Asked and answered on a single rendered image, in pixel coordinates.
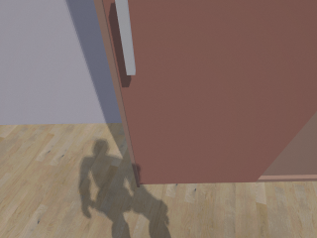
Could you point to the wardrobe door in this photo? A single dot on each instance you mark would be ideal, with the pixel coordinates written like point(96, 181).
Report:
point(299, 157)
point(221, 86)

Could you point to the handle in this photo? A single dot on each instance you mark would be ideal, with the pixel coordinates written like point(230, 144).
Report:
point(123, 15)

